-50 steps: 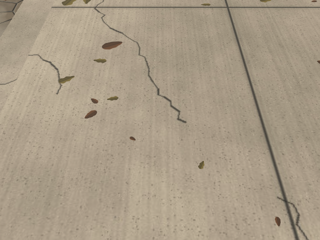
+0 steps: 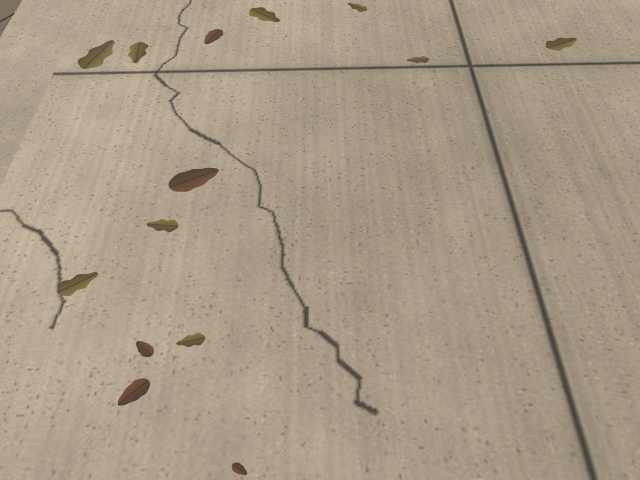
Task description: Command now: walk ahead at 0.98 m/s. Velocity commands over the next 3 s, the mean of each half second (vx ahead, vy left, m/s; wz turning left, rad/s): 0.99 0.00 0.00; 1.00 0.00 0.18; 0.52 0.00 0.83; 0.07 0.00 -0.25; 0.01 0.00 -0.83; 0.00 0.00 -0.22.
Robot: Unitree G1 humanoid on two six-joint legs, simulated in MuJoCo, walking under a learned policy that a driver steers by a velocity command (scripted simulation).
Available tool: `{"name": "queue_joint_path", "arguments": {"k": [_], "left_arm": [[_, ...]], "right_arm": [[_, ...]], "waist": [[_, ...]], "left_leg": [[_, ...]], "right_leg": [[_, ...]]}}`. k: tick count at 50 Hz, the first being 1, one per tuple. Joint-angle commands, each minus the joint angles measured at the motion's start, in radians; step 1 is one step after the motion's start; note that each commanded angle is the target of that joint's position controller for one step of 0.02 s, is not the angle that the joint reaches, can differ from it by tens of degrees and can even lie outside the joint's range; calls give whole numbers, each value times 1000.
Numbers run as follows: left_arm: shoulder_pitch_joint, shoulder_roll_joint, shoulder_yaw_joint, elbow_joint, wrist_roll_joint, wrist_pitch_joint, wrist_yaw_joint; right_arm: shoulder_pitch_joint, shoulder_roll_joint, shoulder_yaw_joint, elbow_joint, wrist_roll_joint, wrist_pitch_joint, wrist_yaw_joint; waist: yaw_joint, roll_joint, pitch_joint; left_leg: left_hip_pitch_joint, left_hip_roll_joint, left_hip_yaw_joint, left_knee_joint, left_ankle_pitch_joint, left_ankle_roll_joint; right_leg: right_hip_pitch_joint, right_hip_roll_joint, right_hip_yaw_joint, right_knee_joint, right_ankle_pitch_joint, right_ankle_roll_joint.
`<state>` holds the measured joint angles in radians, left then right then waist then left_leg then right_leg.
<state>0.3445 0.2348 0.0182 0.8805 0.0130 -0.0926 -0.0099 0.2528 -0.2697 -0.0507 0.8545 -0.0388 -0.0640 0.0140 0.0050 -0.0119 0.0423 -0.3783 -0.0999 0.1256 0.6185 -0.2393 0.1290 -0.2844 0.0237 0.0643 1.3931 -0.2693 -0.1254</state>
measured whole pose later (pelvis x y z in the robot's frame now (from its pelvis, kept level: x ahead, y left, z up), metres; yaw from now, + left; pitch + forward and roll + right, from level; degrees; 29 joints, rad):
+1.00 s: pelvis +0.97 +0.01 +0.02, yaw +8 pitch +0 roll +1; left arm 0.16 0.25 0.01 0.80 0.06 -0.10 -0.02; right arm 0.43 -0.30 -0.06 0.98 -0.01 -0.07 0.00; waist -0.03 0.00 0.03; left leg -0.20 -0.15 0.00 0.41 -0.21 0.13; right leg -0.52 -0.07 0.05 1.21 -0.32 -0.03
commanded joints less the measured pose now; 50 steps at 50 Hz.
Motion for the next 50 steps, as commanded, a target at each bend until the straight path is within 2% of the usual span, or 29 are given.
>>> {"name": "queue_joint_path", "arguments": {"k": [1,6,7,10,14,16,17,18,19,20,21,22,24,26,29,31,33,36,38,39,40,41,42,43,44,45,46,48,50], "left_arm": [[15,47,-1,-93,28,15,-26],[-278,55,-19,-202,31,26,-40],[-331,53,-23,-211,27,21,-44],[-428,28,-39,-237,8,10,-58],[-421,89,-20,-230,17,9,-36],[-177,156,11,-162,14,10,-12],[35,189,32,-90,14,14,4],[215,258,60,-50,31,20,24],[172,311,78,-54,51,19,17],[112,252,83,-57,29,22,-4],[43,196,72,-46,23,10,-7],[23,135,61,-23,27,2,-10],[15,69,37,14,28,-13,-2],[39,70,33,42,5,-30,0],[74,99,36,54,-5,-46,-12],[88,103,35,55,-15,-56,-17],[142,138,38,72,-28,-66,-13],[187,172,38,97,-18,-57,-4],[195,215,44,107,5,-36,13],[174,242,51,108,20,-19,26],[135,250,56,102,29,-2,36],[118,217,50,84,37,2,38],[247,26,8,41,-3,-12,5],[145,131,24,14,-7,-38,6],[-10,140,22,-43,-7,-51,11],[-65,132,14,-66,7,-60,10],[-86,111,9,-79,22,-53,6],[-93,84,2,-113,53,-16,-8],[-164,75,-7,-162,61,7,-18]], "right_arm": [[99,-29,-3,17,7,-39,-3],[179,-57,-1,53,35,-76,10],[203,-41,4,59,44,-79,14],[267,-88,-1,80,59,-93,5],[297,-155,-4,105,33,-73,-15],[270,-197,-14,115,2,-44,-37],[220,-207,-19,107,-4,-29,-43],[202,-151,-9,85,-9,-29,-40],[340,23,28,44,56,-50,-9],[256,-86,14,31,56,-62,-18],[114,-99,12,-4,55,-65,-20],[76,-79,19,-16,44,-66,-16],[68,-34,30,-33,6,-35,7],[39,-4,40,-53,-7,-10,27],[-156,-20,51,-134,-10,-7,38],[-250,-13,64,-167,-1,-18,48],[-319,-5,73,-183,15,-22,56],[-350,-49,63,-189,14,-24,42],[-262,-90,46,-170,4,-25,25],[-107,-125,29,-123,7,-24,14],[103,-157,9,-48,9,-20,-1],[288,-213,-18,-1,-1,-11,-18],[289,-302,-49,8,-26,-9,-22],[266,-247,-53,11,13,2,-4],[176,-213,-50,16,14,-6,-2],[149,-156,-42,28,18,-9,3],[137,-119,-34,41,18,-12,-2],[127,-81,-19,58,25,-20,-13],[133,-115,-27,54,38,-34,-16]], "waist": [[41,4,22],[11,10,149],[-7,-17,153],[-41,18,126],[-21,90,27],[107,149,-122],[209,138,-204],[258,77,-305],[89,-303,-450],[124,-138,-406],[106,-49,-220],[68,47,-114],[-15,40,-39],[-46,-5,22],[-26,-7,112],[-12,6,127],[17,-1,127],[25,-22,92],[-33,-91,-15],[-110,-123,-102],[-204,-118,-193],[-267,-90,-284],[-116,276,-401],[-155,179,-426],[-127,103,-213],[-94,0,-140],[-50,-25,-73],[27,-9,-19],[40,11,39]], "left_leg": [[139,302,-499,-459,-229,116],[74,206,-269,-604,49,100],[85,162,-203,-596,201,70],[155,197,-159,-653,497,33],[502,248,-110,-472,1090,0],[546,285,-112,-137,1280,-7],[471,270,-92,128,1182,-8],[250,210,-89,493,827,5],[-193,6,-149,926,-165,-50],[-343,50,-235,958,-139,-11],[-390,109,-227,894,-46,-4],[-354,143,-220,814,-23,-2],[-258,183,-234,717,-20,-16],[-280,218,-216,636,-22,-40],[-354,244,-128,421,139,-66],[-243,225,-76,186,314,-65],[-126,186,-27,47,449,-44],[-128,125,11,-64,429,-8],[-20,49,22,-68,270,16],[115,18,16,-62,188,34],[304,11,16,-89,142,56],[545,126,-114,-24,-35,95],[910,434,-696,-88,-195,284],[914,430,-989,-303,-250,299],[758,386,-814,-336,-137,257],[597,351,-712,-353,-26,227],[450,303,-632,-369,38,205],[262,238,-556,-412,43,195],[139,222,-527,-472,20,207]], "right_leg": [[-314,-112,52,-24,9,10],[-450,-176,-69,-365,225,63],[-416,-155,-110,-467,304,62],[-243,-105,-170,-715,505,35],[-188,7,-217,-840,374,-5],[46,58,-182,-839,205,-35],[246,39,-163,-886,167,-55],[489,-128,8,-810,-83,-88],[788,-424,633,-959,-303,-232],[745,-390,737,-1093,-338,-236],[585,-355,549,-1118,-227,-203],[413,-324,436,-1150,-111,-175],[189,-244,289,-1198,-69,-115],[104,-211,211,-1266,-59,-100],[41,-153,77,-1353,128,-96],[-2,-106,-14,-1371,306,-68],[32,-135,-33,-1438,461,-51],[301,-163,-83,-1366,837,-23],[429,-196,-95,-1152,1198,-6],[446,-213,-113,-966,1281,1],[399,-202,-147,-702,1243,11],[200,-167,-150,-366,984,9],[-292,13,-117,102,-55,66],[-465,38,-2,178,-150,50],[-543,-42,24,109,-29,39],[-492,-75,17,19,6,40],[-437,-99,18,-48,1,52],[-359,-119,15,-152,-52,97],[-366,-144,-10,-290,-73,138]]}}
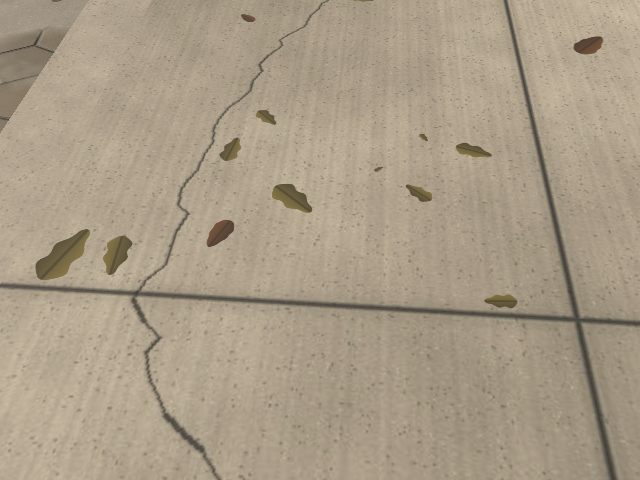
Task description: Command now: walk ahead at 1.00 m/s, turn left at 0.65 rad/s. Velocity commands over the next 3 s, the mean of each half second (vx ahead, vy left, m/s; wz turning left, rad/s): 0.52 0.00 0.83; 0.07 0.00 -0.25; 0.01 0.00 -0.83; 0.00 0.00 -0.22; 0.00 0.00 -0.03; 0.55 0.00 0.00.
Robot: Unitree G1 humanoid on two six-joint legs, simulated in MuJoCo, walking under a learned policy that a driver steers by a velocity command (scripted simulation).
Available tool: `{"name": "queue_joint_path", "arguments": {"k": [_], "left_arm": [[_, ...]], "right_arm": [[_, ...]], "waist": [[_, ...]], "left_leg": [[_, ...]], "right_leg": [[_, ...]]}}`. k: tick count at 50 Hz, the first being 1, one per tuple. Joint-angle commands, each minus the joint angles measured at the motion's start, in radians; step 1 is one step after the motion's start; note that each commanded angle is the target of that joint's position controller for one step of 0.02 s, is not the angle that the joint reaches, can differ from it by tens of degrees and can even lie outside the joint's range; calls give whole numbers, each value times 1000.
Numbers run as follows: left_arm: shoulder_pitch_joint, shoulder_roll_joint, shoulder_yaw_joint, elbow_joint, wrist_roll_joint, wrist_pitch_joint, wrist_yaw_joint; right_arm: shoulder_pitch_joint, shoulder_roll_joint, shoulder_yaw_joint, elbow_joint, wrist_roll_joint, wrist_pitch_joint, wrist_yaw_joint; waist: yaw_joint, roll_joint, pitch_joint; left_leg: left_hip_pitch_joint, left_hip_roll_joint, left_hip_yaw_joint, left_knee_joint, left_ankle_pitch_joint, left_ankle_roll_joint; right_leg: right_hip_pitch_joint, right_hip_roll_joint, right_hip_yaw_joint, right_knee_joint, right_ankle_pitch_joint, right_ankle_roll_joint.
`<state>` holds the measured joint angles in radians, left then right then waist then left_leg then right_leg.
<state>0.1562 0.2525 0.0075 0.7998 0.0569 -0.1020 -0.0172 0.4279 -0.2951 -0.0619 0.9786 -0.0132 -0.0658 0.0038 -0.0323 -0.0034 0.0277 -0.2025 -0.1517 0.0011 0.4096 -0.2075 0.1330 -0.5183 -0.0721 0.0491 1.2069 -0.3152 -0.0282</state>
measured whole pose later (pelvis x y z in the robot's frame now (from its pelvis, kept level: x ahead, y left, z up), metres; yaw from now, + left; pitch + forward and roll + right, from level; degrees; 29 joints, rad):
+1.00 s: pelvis +0.38 -0.01 -0.01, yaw +13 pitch -1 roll +2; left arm 0.28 0.27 0.07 0.73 0.00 0.08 -0.04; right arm 0.11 -0.25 -0.04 0.71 -0.03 0.02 -0.04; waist 0.03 0.01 0.05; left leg -0.34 0.10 0.25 0.57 -0.20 0.02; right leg -0.30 -0.03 -0.09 0.73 -0.41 -0.03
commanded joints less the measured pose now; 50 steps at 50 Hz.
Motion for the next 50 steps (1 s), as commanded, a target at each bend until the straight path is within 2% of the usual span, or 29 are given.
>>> {"name": "queue_joint_path", "arguments": {"k": [1,3,4,6,8,9,10,11,12,13,14,15,16,18,20,23,26,29,30,31,32,33,34,36,37,40,43,48,50], "left_arm": [[-53,59,-2,-120,12,18,-15],[-169,53,-16,-166,-8,14,-26],[-191,48,-20,-172,-17,11,-28],[-194,61,-17,-174,-26,5,-16],[-179,98,-6,-180,-21,-2,4],[-114,129,6,-167,-17,-7,16],[5,156,18,-140,-16,-16,28],[154,208,36,-107,0,-28,38],[280,268,45,-95,22,-29,41],[284,281,58,-109,6,-13,19],[166,202,56,-150,-16,4,23],[103,100,28,-153,-20,9,27],[80,72,18,-137,-15,17,32],[98,94,26,-107,-29,24,45],[77,109,37,-100,-37,20,41],[17,124,49,-107,-38,19,39],[13,141,58,-103,-36,20,30],[77,180,71,-80,-49,37,15],[80,179,69,-74,-56,48,12],[128,148,59,-57,-49,60,8],[232,68,33,-54,-33,71,1],[350,-7,7,-42,-55,101,3],[271,92,32,-39,-65,133,10],[187,151,63,-60,-59,147,10],[203,159,72,-46,-50,149,11],[226,117,78,-37,-45,160,12],[177,71,72,-73,-47,173,-1],[153,81,78,-128,-54,182,-29],[224,87,85,-112,-54,174,-33]], "right_arm": [[-47,-103,-20,-81,11,-38,-5],[-62,-121,-32,-104,8,-46,3],[-52,-138,-40,-105,11,-47,9],[17,-162,-52,-89,25,-40,18],[74,-155,-54,-77,24,-23,11],[69,-165,-58,-82,21,-16,2],[27,-187,-64,-99,28,-13,-5],[-11,-155,-59,-127,40,-17,-9],[29,-15,-29,-173,48,-12,-21],[188,-55,-30,-210,93,6,-49],[128,-127,-40,-190,47,25,-54],[15,-133,-47,-203,23,39,-40],[-27,-114,-48,-211,7,50,-23],[-58,-61,-41,-233,-14,89,9],[-95,-30,-34,-272,-14,112,21],[-168,-24,-25,-338,-16,127,39],[-208,-19,-12,-354,-12,122,55],[-242,-39,-10,-360,-18,104,51],[-215,-32,-7,-345,-25,90,45],[-172,-43,-6,-316,-38,68,37],[-143,-82,1,-321,-51,44,23],[-190,-98,19,-356,-37,40,5],[-193,-125,-2,-342,-4,55,-15],[-271,-137,-2,-327,-4,80,-35],[-296,-125,1,-330,1,85,-43],[-331,-61,14,-345,-2,81,-55],[-337,-45,11,-338,-12,75,-57],[-321,-83,-13,-325,-20,75,-44],[-325,-99,-26,-319,-11,83,-38]], "waist": [[69,7,90],[47,24,120],[31,25,122],[-8,32,75],[-27,46,21],[3,58,-29],[79,65,-86],[147,60,-169],[134,-140,-328],[71,-276,-593],[71,-164,-576],[76,-118,-397],[61,-105,-279],[37,-156,-153],[4,-145,-128],[-28,-150,-104],[-22,-158,-97],[9,-147,-78],[-8,-116,-79],[-12,-37,-102],[4,161,-180],[47,271,-276],[-16,234,-268],[24,212,-107],[44,200,-86],[64,113,-107],[55,129,-92],[45,164,-120],[91,90,-117]], "left_leg": [[-115,256,-381,-300,2,202],[-238,196,-316,-332,59,159],[-255,176,-286,-311,227,129],[-161,176,-272,-221,496,73],[-18,156,-290,-75,634,12],[16,140,-300,51,716,-21],[-4,110,-297,240,696,-53],[-108,69,-283,479,506,-77],[-291,-14,-159,836,-415,-88],[-406,7,-123,1107,-519,-103],[-416,89,-102,1089,-346,-98],[-453,115,-75,1013,-266,-117],[-480,140,-63,969,-241,-135],[-439,171,-53,911,-233,-152],[-421,182,-36,849,-200,-149],[-370,223,-18,657,-33,-127],[-151,175,31,403,102,-100],[-89,137,25,243,53,-87],[-18,129,16,140,107,-78],[92,140,-5,47,195,-70],[234,374,-189,3,640,-52],[235,613,-354,17,901,83],[134,561,-294,-14,699,145],[48,475,-190,-73,465,100],[26,453,-137,-81,460,81],[2,451,-48,-89,398,82],[-8,460,-6,-98,222,75],[-31,508,38,-47,135,37],[-124,479,117,76,12,-54]], "right_leg": [[-112,-49,-18,-209,41,58],[30,-25,-48,-446,247,75],[109,8,-71,-530,352,75],[190,65,-84,-609,471,60],[236,109,-67,-701,444,45],[319,131,-57,-733,419,36],[449,103,-40,-787,490,26],[634,-7,23,-763,598,10],[877,-337,234,-614,1163,-22],[1048,-584,486,-561,1339,-170],[906,-474,442,-648,1067,-172],[757,-372,279,-697,924,-138],[657,-311,193,-735,844,-116],[469,-284,81,-802,829,-121],[388,-296,26,-853,790,-141],[304,-301,-92,-892,685,-126],[185,-227,-209,-866,580,-75],[232,-245,-174,-821,549,-70],[229,-224,-178,-768,490,-53],[213,-171,-193,-673,396,-25],[154,-97,-231,-528,20,26],[158,-13,-140,-405,-380,52],[172,21,-82,-303,-370,47],[61,39,-60,-190,-273,30],[63,36,-56,-160,-228,33],[91,41,-80,-82,-169,46],[102,23,-93,-209,-136,43],[232,33,-142,-435,-128,3],[374,60,-140,-640,-12,-37]]}}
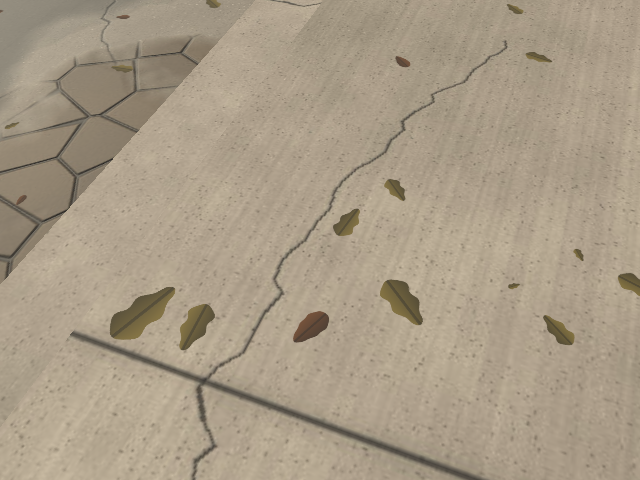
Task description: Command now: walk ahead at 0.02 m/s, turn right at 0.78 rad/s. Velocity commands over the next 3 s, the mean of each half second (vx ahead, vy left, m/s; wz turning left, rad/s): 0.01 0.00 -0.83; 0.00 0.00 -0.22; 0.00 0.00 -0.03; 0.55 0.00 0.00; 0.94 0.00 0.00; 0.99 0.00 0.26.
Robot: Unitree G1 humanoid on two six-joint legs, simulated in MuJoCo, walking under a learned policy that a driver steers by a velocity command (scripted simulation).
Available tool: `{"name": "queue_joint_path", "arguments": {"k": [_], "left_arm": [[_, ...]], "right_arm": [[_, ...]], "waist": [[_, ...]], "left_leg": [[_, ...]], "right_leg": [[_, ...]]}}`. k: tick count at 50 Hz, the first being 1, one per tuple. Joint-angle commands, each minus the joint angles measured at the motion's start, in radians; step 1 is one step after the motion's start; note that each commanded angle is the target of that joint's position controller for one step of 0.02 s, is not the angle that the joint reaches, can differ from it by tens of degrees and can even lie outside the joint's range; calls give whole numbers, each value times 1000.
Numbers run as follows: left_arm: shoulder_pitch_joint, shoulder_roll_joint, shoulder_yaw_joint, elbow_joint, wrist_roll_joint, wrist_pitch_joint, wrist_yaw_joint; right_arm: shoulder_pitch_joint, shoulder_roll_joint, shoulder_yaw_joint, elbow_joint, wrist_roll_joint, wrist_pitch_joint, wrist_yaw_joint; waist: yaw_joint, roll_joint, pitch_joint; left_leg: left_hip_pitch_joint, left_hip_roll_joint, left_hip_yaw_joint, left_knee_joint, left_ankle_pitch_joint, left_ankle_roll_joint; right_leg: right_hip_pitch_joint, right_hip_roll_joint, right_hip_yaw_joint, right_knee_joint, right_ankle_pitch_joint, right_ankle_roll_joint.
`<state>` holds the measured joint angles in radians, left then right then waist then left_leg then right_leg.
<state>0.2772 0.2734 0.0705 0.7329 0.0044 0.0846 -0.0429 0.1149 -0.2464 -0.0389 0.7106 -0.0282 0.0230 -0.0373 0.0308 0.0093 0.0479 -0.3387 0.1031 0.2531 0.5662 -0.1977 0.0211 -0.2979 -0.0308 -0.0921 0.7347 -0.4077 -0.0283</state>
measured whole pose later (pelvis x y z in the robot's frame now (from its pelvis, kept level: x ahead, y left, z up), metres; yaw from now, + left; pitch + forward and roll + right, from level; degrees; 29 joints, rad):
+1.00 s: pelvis +0.01 +0.01 +0.02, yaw -30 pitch -1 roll +0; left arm 0.21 0.24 0.00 0.82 0.02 0.02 0.01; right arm 0.22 -0.25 -0.01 0.81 -0.01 0.02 0.00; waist -0.02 0.02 0.04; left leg -0.20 -0.03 -0.03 0.42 -0.19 0.02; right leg -0.12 0.05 0.08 0.42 -0.27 -0.03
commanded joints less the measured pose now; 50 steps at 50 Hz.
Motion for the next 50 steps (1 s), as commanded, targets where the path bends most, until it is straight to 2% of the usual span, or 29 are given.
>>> {"name": "queue_joint_path", "arguments": {"k": [1,2,3,4,5,7,8,10,14,17,23,25,26,27,28,29,30,31,32,33,35,38,41,43,44,45,46,47,50], "left_arm": [[120,121,35,-42,16,-23,1],[102,275,64,-81,18,-31,14],[144,302,84,-78,29,-25,31],[94,264,73,-80,25,-21,43],[6,230,62,-99,14,-18,48],[-76,183,50,-132,1,-21,46],[-58,172,48,-135,-5,-25,41],[-14,185,54,-127,-9,-31,37],[33,208,65,-130,0,-29,41],[34,228,72,-140,7,-28,38],[-31,213,60,-145,16,-31,29],[-68,202,53,-144,9,-30,31],[-83,190,46,-143,-1,-31,35],[-48,145,32,-142,-4,-36,38],[30,93,16,-143,-1,-42,42],[0,193,41,-135,24,-38,49],[-14,202,45,-120,26,-38,50],[-18,184,41,-101,22,-36,43],[-11,166,35,-88,15,-33,34],[-1,153,30,-80,13,-29,25],[-24,130,17,-69,7,-25,22],[-61,89,-6,-57,2,-19,27],[-55,82,-17,-27,-6,-21,41],[-14,74,-25,8,3,-37,54],[-24,104,-25,8,15,-50,60],[-62,181,-14,0,27,-61,66],[-109,127,-29,9,16,-68,59],[-129,92,-41,9,15,-75,55],[-84,101,-46,58,11,-84,68]], "right_arm": [[31,-123,-50,-37,8,6,12],[29,-64,-32,-98,17,18,13],[-103,-79,-26,-134,-5,24,5],[-91,-86,-28,-128,7,23,7],[-61,-105,-35,-108,15,13,11],[6,-132,-45,-69,-11,2,17],[19,-130,-45,-63,-13,3,23],[17,-113,-38,-70,-5,6,28],[-22,-119,-29,-92,2,10,22],[-38,-132,-26,-102,5,3,20],[22,-148,-20,-89,24,-11,12],[72,-142,-18,-78,26,-15,6],[99,-139,-17,-71,19,-21,0],[77,-184,-24,-81,5,-25,-9],[6,-253,-28,-119,3,-20,-10],[61,-271,-42,-95,-1,-13,3],[58,-212,-29,-88,10,-14,12],[18,-169,-18,-88,16,-16,18],[-10,-158,-14,-91,10,-15,18],[-11,-155,-13,-87,10,-16,13],[28,-144,-11,-68,12,-17,13],[70,-150,-12,-38,12,-18,17],[99,-171,-22,-8,6,-4,25],[103,-162,-19,9,15,-1,25],[119,-143,-14,9,15,-9,26],[133,-108,-5,-9,24,-20,33],[102,-94,3,12,25,-17,30],[82,-107,0,25,17,-14,28],[88,-126,-8,65,14,-14,31]], "waist": [[34,-113,-63],[3,-373,19],[74,-252,17],[28,-185,29],[-18,-146,40],[-41,-139,-30],[-35,-109,-66],[-20,-78,-90],[20,-125,-81],[30,-131,-85],[6,-154,-119],[-31,-147,-114],[-55,-123,-105],[-29,6,-106],[22,199,-111],[-20,187,-104],[-9,107,-83],[0,83,-57],[7,110,-62],[5,145,-63],[-19,141,-71],[-48,160,-81],[-54,190,-76],[-20,142,-76],[-31,92,-103],[-74,-69,-110],[-70,-106,-84],[-63,-100,-62],[-47,-110,-30]], "left_leg": [[-113,135,-60,118,-168,-24],[-391,-65,-56,336,-472,-108],[-392,-86,-239,487,-458,-92],[-377,-69,-289,525,-344,-80],[-357,-57,-301,512,-212,-70],[-323,-80,-289,549,-107,-65],[-313,-88,-293,559,-100,-68],[-331,-95,-306,524,-101,-75],[-349,-117,-330,376,-121,-81],[-307,-141,-350,291,-150,-71],[-62,-167,-332,135,-174,-28],[70,-169,-321,-19,-118,-12],[165,-150,-329,-160,-25,1],[233,-12,-482,-273,-48,36],[286,223,-745,-345,37,112],[181,271,-816,-314,148,226],[145,237,-752,-303,162,233],[107,163,-641,-295,157,202],[109,102,-559,-287,169,173],[132,75,-517,-278,218,166],[184,56,-477,-261,260,161],[230,60,-476,-245,219,164],[220,58,-487,-215,255,165],[152,43,-471,-167,293,113],[93,35,-468,-155,249,68],[50,-44,-386,-117,142,27],[154,-80,-345,-176,8,13],[192,-79,-352,-182,27,8],[213,-58,-364,-180,129,16]], "right_leg": [[171,-70,208,-376,108,-70],[154,-342,676,-457,379,-178],[78,-350,683,-505,373,-260],[49,-287,587,-493,253,-247],[32,-212,495,-485,193,-204],[84,-127,414,-432,343,-175],[117,-121,414,-412,408,-172],[179,-115,438,-389,453,-173],[232,-104,535,-375,387,-185],[222,-98,613,-360,387,-194],[130,-69,645,-313,583,-158],[77,-44,649,-295,562,-122],[23,-14,633,-271,456,-83],[-48,54,559,-176,206,-31],[-160,209,361,5,-109,17],[-169,221,281,173,-192,27],[-150,184,298,256,-139,34],[-125,171,294,296,-72,42],[-114,175,277,324,-33,51],[-122,175,260,324,-22,61],[-120,167,234,247,-30,75],[-51,127,187,30,-65,72],[57,114,119,-199,-19,47],[205,94,131,-448,220,19],[291,21,227,-464,276,-1],[285,-108,371,-431,389,-41],[140,-136,365,-413,392,-73],[108,-100,344,-418,315,-57],[97,-45,301,-427,284,-27]]}}
Next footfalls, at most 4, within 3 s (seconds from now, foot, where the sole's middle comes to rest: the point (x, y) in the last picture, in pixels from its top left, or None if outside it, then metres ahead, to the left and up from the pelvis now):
0.02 right None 0.03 -0.09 -0.76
0.54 left None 0.11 0.07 -0.76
0.88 right None -0.04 -0.09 -0.76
1.82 left None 0.20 0.06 -0.76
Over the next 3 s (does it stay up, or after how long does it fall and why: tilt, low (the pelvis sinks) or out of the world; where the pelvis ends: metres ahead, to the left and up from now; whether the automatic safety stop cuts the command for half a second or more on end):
stays up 0.99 -0.44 0.01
